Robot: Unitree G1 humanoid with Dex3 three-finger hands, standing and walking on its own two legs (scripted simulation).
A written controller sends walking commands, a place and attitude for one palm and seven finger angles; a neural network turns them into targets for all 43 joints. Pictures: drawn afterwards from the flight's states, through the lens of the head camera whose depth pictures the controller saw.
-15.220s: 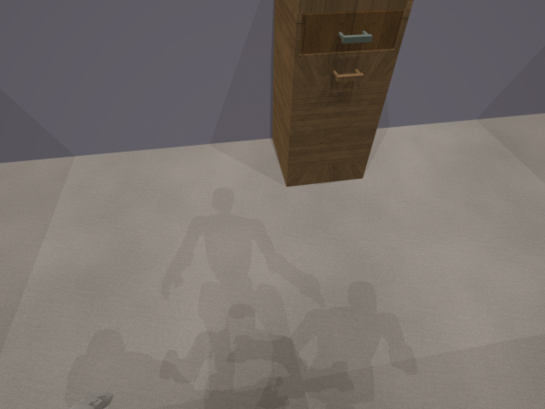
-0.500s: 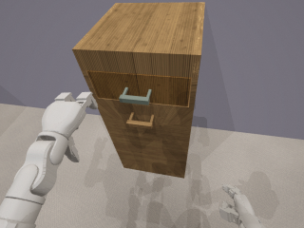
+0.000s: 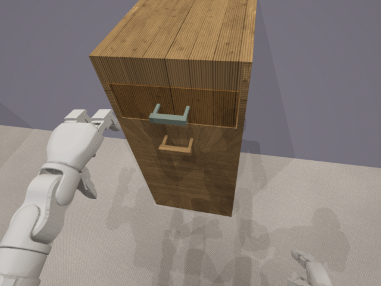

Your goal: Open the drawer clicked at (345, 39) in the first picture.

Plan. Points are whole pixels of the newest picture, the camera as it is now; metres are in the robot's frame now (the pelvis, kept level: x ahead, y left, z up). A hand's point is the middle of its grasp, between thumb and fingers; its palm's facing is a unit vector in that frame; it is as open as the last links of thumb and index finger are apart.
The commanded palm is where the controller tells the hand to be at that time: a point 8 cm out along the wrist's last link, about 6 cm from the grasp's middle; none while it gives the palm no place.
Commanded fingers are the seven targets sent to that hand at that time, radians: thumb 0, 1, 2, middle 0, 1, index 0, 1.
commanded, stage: move the hooked fingers above the handle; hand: left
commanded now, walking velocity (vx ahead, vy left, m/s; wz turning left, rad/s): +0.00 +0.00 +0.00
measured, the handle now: (170, 113) +0.56 +0.16 +0.01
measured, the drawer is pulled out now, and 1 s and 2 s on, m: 0.00 0.00 0.00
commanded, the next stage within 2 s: none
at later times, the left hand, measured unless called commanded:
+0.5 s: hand (121, 140) +0.37 +0.21 +0.10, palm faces +0.02 -0.03 -1.00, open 13.9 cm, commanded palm +0.35 +0.21 +0.16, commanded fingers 0.00 -0.50 0.30 -0.30 -1.20 -0.30 -1.20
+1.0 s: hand (142, 127) +0.43 +0.18 +0.08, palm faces -0.02 -0.02 -1.00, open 13.9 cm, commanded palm +0.42 +0.19 +0.14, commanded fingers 0.00 -0.50 0.30 -0.30 -1.20 -0.30 -1.20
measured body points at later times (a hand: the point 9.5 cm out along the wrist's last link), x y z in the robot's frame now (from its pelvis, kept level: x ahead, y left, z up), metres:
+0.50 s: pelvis -0.01 +0.00 +0.00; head +0.02 -0.04 +0.45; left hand +0.37 +0.21 +0.15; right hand +0.15 -0.24 -0.13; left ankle -0.01 +0.11 -0.74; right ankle +0.02 -0.12 -0.74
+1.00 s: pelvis +0.01 -0.01 -0.01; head +0.05 -0.04 +0.44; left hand +0.43 +0.18 +0.14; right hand +0.13 -0.26 -0.15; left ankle -0.01 +0.11 -0.74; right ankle +0.02 -0.12 -0.74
